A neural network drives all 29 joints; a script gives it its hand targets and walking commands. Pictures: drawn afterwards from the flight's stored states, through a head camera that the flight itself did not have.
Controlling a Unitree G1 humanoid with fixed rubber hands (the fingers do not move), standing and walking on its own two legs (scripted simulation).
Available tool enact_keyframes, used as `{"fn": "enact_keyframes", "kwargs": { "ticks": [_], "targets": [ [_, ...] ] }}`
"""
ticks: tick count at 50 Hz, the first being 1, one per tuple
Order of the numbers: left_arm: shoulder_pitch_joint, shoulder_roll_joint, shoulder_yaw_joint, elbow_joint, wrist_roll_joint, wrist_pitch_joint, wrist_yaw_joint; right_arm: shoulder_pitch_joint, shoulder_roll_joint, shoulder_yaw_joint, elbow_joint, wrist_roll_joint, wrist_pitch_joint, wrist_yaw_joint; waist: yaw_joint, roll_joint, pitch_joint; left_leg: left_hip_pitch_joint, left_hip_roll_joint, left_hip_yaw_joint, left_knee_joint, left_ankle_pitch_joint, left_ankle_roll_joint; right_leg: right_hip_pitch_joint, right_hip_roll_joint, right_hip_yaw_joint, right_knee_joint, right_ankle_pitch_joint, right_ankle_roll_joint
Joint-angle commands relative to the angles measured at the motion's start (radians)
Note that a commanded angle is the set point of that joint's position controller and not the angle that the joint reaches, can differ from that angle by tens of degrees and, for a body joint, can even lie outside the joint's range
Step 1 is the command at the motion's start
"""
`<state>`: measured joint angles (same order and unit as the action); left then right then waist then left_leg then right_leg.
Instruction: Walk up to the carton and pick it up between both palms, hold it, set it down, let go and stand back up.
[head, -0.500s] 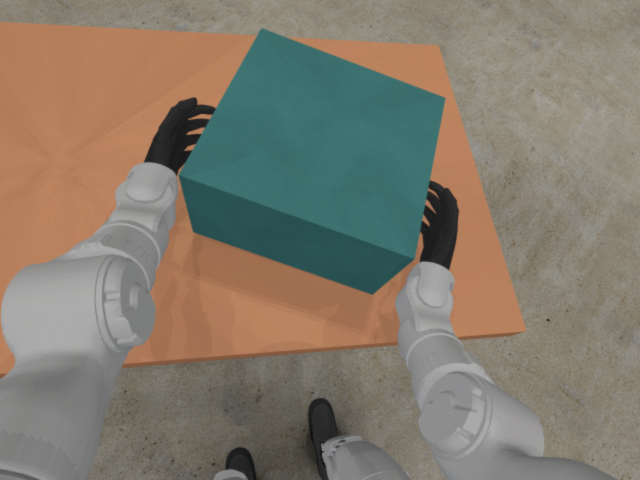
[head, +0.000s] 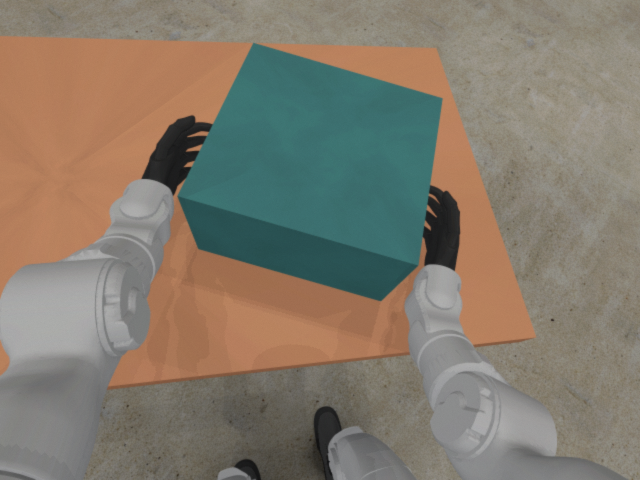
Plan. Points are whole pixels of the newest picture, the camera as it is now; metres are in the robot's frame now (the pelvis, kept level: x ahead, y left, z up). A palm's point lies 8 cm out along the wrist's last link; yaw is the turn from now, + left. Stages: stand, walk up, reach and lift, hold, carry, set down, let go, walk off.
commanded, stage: set down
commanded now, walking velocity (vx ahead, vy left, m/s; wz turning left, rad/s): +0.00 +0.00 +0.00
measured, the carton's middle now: (318, 174) +0.49 -0.11 -0.02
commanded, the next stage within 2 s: none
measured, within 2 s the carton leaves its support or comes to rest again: rests again in 0.96 s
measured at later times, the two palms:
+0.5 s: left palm (166, 176) +0.50 +0.09 +0.01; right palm (433, 257) +0.34 -0.23 -0.03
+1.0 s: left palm (167, 178) +0.50 +0.09 +0.01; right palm (438, 257) +0.34 -0.24 -0.03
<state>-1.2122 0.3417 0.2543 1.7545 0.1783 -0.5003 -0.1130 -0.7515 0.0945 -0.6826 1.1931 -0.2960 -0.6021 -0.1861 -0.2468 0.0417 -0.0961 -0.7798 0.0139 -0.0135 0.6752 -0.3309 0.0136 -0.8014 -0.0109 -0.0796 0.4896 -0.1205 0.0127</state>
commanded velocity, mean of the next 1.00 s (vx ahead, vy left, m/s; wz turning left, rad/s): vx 0.00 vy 0.00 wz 0.00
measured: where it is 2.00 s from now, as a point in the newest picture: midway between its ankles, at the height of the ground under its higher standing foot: outside the picture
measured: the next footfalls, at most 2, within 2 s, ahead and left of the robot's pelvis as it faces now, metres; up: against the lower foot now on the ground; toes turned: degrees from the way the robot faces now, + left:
none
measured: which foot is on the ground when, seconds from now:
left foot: down 0.00-1.00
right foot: down 0.00-1.00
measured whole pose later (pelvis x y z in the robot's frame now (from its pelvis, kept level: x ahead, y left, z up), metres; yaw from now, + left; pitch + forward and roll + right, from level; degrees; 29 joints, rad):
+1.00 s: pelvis -0.03 -0.01 -0.03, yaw +0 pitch +32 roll -3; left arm -1.27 0.39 -0.10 1.72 -0.10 -0.36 -0.08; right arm -0.92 0.02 -0.37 1.44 0.01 -0.51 -0.27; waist -0.29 0.06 -0.25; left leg -1.05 0.02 -0.03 0.86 -0.36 0.00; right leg -1.08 -0.01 -0.09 0.68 -0.15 -0.01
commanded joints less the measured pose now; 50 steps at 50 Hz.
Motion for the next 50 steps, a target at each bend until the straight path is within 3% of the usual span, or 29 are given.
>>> {"fn": "enact_keyframes", "kwargs": {
  "ticks": [1,3,4,5,6,8,9,11,12,17,21,22,23,24,29,31,32,33,34,35,36,37,38,39,40,43,44,47,50],
  "targets": [
    [-0.431,0.038,-0.074,-0.153,-0.097,-0.013,0.0,-0.422,-0.065,0.247,0.109,0.095,0.026,0.039,-0.029,0.14,-0.813,0.283,-0.021,0.025,-0.008,0.45,-0.109,0.437,0.022,0.018,0.11,0.489,-0.032],
    [-0.46,0.115,-0.199,-0.187,-0.25,0.031,0.04,-0.434,-0.135,0.374,0.118,0.253,0.034,-0.02,-0.038,0.136,-0.918,0.19,-0.03,0.029,0.037,0.482,-0.096,0.484,0.027,0.05,0.155,0.571,-0.035],
    [-0.678,-0.376,-0.418,-0.472,-0.263,0.045,0.04,-0.595,0.206,0.221,0.076,0.182,0.009,-0.051,-0.247,0.254,-1.015,0.288,0.006,-0.054,0.079,0.55,-0.161,0.166,0.056,-0.063,0.145,0.562,-0.016],
    [-0.51,-0.354,-0.253,-0.201,-0.155,0.059,-0.011,-0.54,0.247,0.282,0.114,0.089,-0.014,-0.014,-0.053,0.252,-0.865,0.38,-0.015,-0.004,0.163,0.66,-0.153,0.092,0.044,-0.047,0.096,0.48,-0.049],
    [-0.456,-0.417,-0.191,-0.172,-0.059,0.056,-0.057,-0.527,0.31,0.259,0.143,0.034,-0.033,0.016,-0.044,0.23,-0.829,0.445,-0.018,0.003,0.193,0.752,-0.163,0.129,0.063,-0.062,0.083,0.514,-0.055],
    [-0.4,-0.628,-0.035,-0.032,0.154,0.033,-0.141,-0.567,0.632,0.281,0.164,-0.11,-0.057,0.091,0.044,0.144,-0.631,0.186,-0.053,0.031,0.126,0.628,-0.105,0.384,0.031,-0.035,0.073,0.558,-0.052],
    [-0.363,-0.58,-0.031,0.002,0.173,0.025,-0.133,-0.559,0.512,0.259,0.142,-0.108,-0.054,0.112,0.034,0.179,-0.651,0.119,-0.047,0.016,0.079,0.536,-0.104,0.443,0.023,-0.012,0.096,0.548,-0.059],
    [-0.404,-0.61,-0.019,-0.008,0.199,0.048,-0.101,-0.606,0.467,0.192,0.107,-0.116,-0.011,0.142,0.004,0.227,-0.562,0.277,-0.014,-0.022,0.019,0.382,-0.106,0.23,0.036,-0.048,0.051,0.269,-0.056],
    [-0.389,-0.607,0.016,0.018,0.21,0.062,-0.097,-0.599,0.454,0.186,0.087,-0.129,0.007,0.155,0.019,0.218,-0.521,0.346,-0.002,-0.022,0.019,0.365,-0.107,0.141,0.039,-0.059,0.024,0.198,-0.057],
    [-0.422,-0.608,0.023,-0.006,0.223,0.061,-0.088,-0.545,0.433,0.138,0.113,-0.207,0.011,0.162,-0.021,0.214,-0.63,0.429,0.03,-0.042,0.023,0.418,-0.136,0.055,0.054,-0.088,0.018,0.231,-0.057],
    [-0.429,-0.525,0.028,-0.009,0.222,0.033,-0.077,-0.501,0.384,0.14,0.195,-0.212,-0.006,0.146,-0.023,0.23,-0.684,0.404,0.021,-0.027,0.046,0.462,-0.147,0.066,0.051,-0.071,0.028,0.273,-0.058],
    [-0.421,-0.596,0.021,-0.017,0.247,0.032,-0.087,-0.48,0.482,0.154,0.227,-0.228,-0.004,0.151,-0.022,0.229,-0.645,0.405,0.02,-0.028,0.042,0.464,-0.143,0.063,0.047,-0.077,0.019,0.269,-0.057],
    [-0.392,-0.513,0.037,0.004,0.232,0.028,-0.082,-0.461,0.387,0.155,0.216,-0.205,-0.009,0.146,-0.007,0.227,-0.673,0.387,0.015,-0.02,0.054,0.476,-0.141,0.077,0.05,-0.066,0.03,0.285,-0.065],
    [-0.426,-0.55,0.02,-0.001,0.238,0.033,-0.089,-0.483,0.433,0.143,0.242,-0.218,-0.002,0.143,-0.035,0.227,-0.629,0.366,0.015,-0.025,0.042,0.425,-0.139,0.068,0.046,-0.068,0.026,0.257,-0.059],
    [-0.386,-0.462,0.041,0.03,0.234,0.054,-0.093,-0.456,0.331,0.125,0.229,-0.195,0.009,0.124,-0.032,0.234,-0.588,0.311,0.006,-0.019,0.028,0.326,-0.131,0.078,0.04,-0.053,0.037,0.232,-0.06],
    [-0.412,-0.532,-0.001,-0.008,0.228,0.059,-0.102,-0.479,0.436,0.159,0.236,-0.184,0.012,0.118,-0.038,0.246,-0.578,0.317,0.003,-0.016,0.033,0.326,-0.132,0.067,0.037,-0.059,0.025,0.225,-0.059],
    [-0.369,-0.347,0.018,0.031,0.197,0.054,-0.077,-0.435,0.21,0.143,0.239,-0.139,0.009,0.1,-0.022,0.267,-0.635,0.321,0.001,-0.002,0.052,0.361,-0.147,0.06,0.043,-0.044,0.042,0.259,-0.069],
    [-0.396,-0.487,-0.048,-0.037,0.187,0.06,-0.089,-0.452,0.385,0.177,0.24,-0.152,0.01,0.09,-0.067,0.243,-0.622,0.343,0.002,-0.016,0.054,0.35,-0.138,0.06,0.047,-0.062,0.035,0.259,-0.054],
    [-0.367,-0.42,-0.012,0.014,0.192,0.058,-0.089,-0.446,0.322,0.184,0.239,-0.139,0.0,0.088,-0.02,0.243,-0.641,0.326,-0.007,0.003,0.074,0.393,-0.139,0.06,0.045,-0.049,0.044,0.279,-0.062],
    [-0.413,-0.461,-0.009,0.0,0.196,0.057,-0.097,-0.475,0.378,0.149,0.239,-0.162,-0.001,0.091,-0.047,0.229,-0.617,0.286,-0.009,-0.004,0.072,0.346,-0.134,0.053,0.039,-0.05,0.044,0.234,-0.053],
    [-0.421,-0.472,-0.027,-0.014,0.189,0.052,-0.101,-0.485,0.389,0.162,0.223,-0.17,-0.005,0.091,-0.039,0.232,-0.642,0.263,-0.014,0.0,0.074,0.344,-0.13,0.076,0.037,-0.045,0.05,0.25,-0.055],
    [-0.381,-0.316,-0.009,0.014,0.176,0.045,-0.079,-0.442,0.219,0.156,0.247,-0.13,-0.004,0.075,-0.025,0.257,-0.67,0.254,-0.019,0.013,0.084,0.348,-0.139,0.093,0.041,-0.03,0.067,0.271,-0.062],
    [-0.425,-0.382,-0.074,-0.07,0.131,0.052,-0.075,-0.477,0.287,0.184,0.227,-0.101,0.001,0.062,-0.067,0.247,-0.698,0.272,-0.015,-0.005,0.083,0.333,-0.132,0.087,0.046,-0.045,0.074,0.269,-0.055],
    [-0.365,-0.276,-0.077,-0.035,0.104,0.053,-0.063,-0.432,0.174,0.223,0.24,-0.052,-0.001,0.043,-0.035,0.254,-0.722,0.286,-0.017,0.008,0.105,0.378,-0.136,0.093,0.048,-0.034,0.082,0.311,-0.062],
    [-0.397,-0.243,-0.103,-0.07,0.063,0.061,-0.053,-0.441,0.146,0.215,0.251,-0.012,0.002,0.022,-0.069,0.24,-0.729,0.278,-0.019,0.003,0.109,0.358,-0.133,0.091,0.049,-0.034,0.091,0.309,-0.053],
    [-0.472,-0.194,-0.221,-0.145,-0.061,0.075,-0.031,-0.517,0.1,0.271,0.19,0.082,0.017,-0.013,-0.087,0.222,-0.801,0.204,-0.027,-0.003,0.124,0.29,-0.117,0.121,0.039,-0.016,0.129,0.292,-0.043],
    [-0.416,-0.083,-0.238,-0.14,-0.115,0.073,-0.009,-0.473,-0.026,0.315,0.171,0.153,0.022,-0.032,-0.062,0.228,-0.869,0.206,-0.033,0.008,0.146,0.349,-0.121,0.152,0.043,0.001,0.149,0.353,-0.046],
    [-0.517,0.012,-0.399,-0.165,-0.313,0.107,0.038,-0.54,-0.141,0.359,0.165,0.316,0.077,-0.076,-0.131,0.195,-0.917,0.076,-0.04,-0.006,0.145,0.224,-0.108,0.157,0.033,0.019,0.205,0.301,-0.021],
    [-0.494,0.067,-0.464,-0.171,-0.39,0.135,0.046,-0.52,-0.184,0.401,0.135,0.396,0.135,-0.094,-0.136,0.184,-0.904,0.08,-0.048,-0.008,0.175,0.251,-0.098,0.133,0.036,0.02,0.234,0.3,-0.014]
  ]
}}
